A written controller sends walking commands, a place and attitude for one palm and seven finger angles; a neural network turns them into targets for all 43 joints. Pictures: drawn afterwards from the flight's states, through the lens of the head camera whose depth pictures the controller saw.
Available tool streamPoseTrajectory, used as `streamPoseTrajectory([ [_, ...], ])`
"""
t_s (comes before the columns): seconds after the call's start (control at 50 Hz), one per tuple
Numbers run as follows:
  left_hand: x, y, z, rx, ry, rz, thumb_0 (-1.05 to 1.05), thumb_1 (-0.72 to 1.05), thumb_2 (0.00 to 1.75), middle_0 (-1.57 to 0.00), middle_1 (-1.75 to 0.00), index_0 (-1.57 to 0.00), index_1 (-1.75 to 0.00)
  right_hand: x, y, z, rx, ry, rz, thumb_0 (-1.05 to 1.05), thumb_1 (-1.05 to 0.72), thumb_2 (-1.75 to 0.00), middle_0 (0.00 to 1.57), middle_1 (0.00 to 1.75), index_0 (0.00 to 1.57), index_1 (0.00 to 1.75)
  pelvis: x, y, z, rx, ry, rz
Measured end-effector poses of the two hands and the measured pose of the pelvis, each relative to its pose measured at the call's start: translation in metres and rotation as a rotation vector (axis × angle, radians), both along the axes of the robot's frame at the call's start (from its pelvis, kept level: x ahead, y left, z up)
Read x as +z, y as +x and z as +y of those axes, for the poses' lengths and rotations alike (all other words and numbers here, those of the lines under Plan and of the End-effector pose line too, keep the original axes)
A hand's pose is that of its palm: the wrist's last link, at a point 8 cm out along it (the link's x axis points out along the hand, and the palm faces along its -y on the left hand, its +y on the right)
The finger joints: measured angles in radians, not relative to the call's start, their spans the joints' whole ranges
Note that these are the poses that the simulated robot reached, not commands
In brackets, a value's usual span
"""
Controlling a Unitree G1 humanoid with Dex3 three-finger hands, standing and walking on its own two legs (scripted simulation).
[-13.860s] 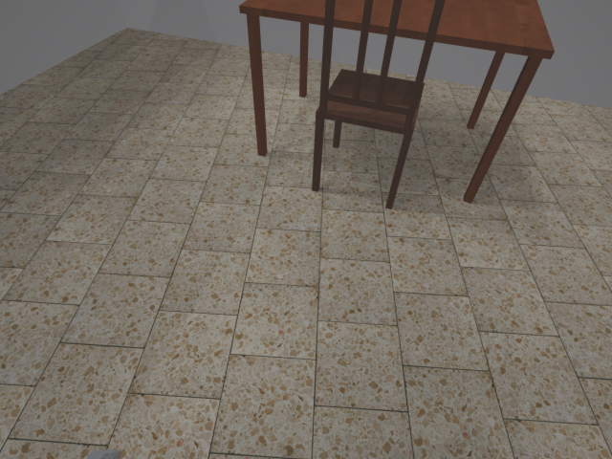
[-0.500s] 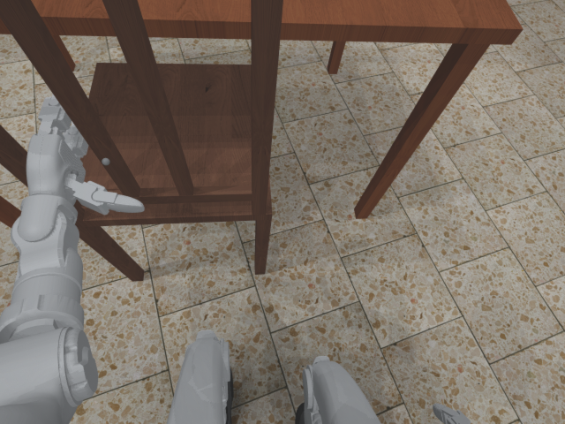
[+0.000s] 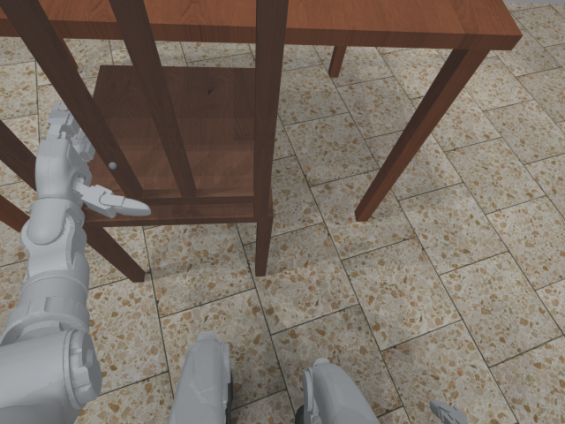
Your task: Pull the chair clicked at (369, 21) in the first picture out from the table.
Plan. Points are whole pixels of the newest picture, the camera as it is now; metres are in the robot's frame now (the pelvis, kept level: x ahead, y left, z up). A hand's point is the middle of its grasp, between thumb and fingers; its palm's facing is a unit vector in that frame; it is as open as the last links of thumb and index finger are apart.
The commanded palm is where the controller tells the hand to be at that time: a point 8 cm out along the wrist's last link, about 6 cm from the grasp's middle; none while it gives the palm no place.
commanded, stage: hook a spindle and tug to test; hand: left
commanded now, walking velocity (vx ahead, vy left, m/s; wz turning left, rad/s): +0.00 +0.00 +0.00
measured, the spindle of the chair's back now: (92, 123) +0.49 +0.26 +0.08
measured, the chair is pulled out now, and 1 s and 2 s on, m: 0.00 0.01 0.09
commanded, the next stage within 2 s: step backward, pulling the chair out in 1.34 s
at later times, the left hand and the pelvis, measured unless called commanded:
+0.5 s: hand (114, 163) +0.45 +0.24 +0.04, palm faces +0.10 -0.99 -0.03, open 9.6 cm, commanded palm +0.44 +0.27 +0.04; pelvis +0.00 +0.00 +0.00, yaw +0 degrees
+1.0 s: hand (116, 170) +0.44 +0.23 +0.04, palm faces +0.11 -0.99 -0.02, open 5.6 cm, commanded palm +0.41 +0.27 +0.04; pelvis +0.01 +0.01 +0.01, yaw -1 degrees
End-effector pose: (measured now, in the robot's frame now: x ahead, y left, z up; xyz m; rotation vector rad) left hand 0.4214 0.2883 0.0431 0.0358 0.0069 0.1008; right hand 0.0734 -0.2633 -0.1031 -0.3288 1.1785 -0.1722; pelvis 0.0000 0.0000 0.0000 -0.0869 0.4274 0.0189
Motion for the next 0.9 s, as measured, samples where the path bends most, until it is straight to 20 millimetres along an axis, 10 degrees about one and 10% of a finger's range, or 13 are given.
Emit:
streamPoseTrajectory([
  [0.26, -0.001, 0.001, -0.002, -0.003, 0.001, 0.001, -0.01, -0.45, 0.32, -0.28, -0.77, -0.29, -0.77, -0.002, -0.001, -0.001, -0.004, 0.000, 0.003, 0.00, -0.90, -0.89, 0.20, 0.30, 0.21, 0.30, -0.001, 0.000, -0.001, 0.000, 0.001, 0.000],
  [0.48, -0.004, 0.006, 0.000, -0.001, -0.002, 0.009, -0.01, -0.01, 0.51, -0.45, -1.29, -0.45, -1.29, -0.003, -0.006, -0.002, -0.010, -0.007, 0.020, 0.00, -0.90, -0.89, 0.20, 0.30, 0.21, 0.30, -0.003, -0.001, 0.000, -0.001, -0.002, 0.006],
  [0.72, -0.004, 0.011, 0.000, -0.007, -0.009, 0.008, 0.01, 0.63, 0.79, -0.45, -1.41, -0.48, -1.42, 0.000, -0.009, 0.002, -0.034, -0.002, 0.025, 0.00, -0.90, -0.89, 0.20, 0.30, 0.21, 0.30, -0.001, 0.002, 0.004, -0.009, -0.004, 0.010],
  [0.9, -0.004, 0.004, -0.005, 0.009, -0.018, 0.012, 0.01, 0.69, 0.79, -0.43, -1.42, -0.42, -1.44, 0.006, -0.003, 0.007, -0.041, 0.017, 0.011, 0.01, -0.90, -0.89, 0.20, 0.30, 0.21, 0.30, 0.005, 0.007, 0.005, -0.014, 0.001, 0.004],
])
